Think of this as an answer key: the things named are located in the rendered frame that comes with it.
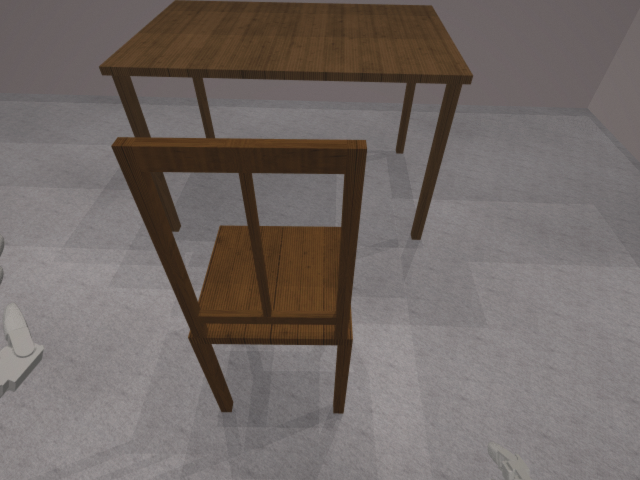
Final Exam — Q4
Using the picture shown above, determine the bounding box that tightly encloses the left robot hand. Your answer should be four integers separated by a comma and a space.
0, 234, 44, 398

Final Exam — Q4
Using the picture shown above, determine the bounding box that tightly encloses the right robot hand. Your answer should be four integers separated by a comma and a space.
488, 442, 532, 480

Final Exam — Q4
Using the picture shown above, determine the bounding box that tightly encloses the table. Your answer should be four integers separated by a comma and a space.
99, 0, 473, 240

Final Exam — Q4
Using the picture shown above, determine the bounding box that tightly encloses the chair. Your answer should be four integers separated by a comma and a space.
111, 137, 367, 413

